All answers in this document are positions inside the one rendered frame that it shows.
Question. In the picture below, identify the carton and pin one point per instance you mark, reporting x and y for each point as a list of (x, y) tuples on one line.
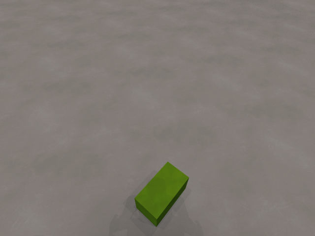
[(159, 195)]

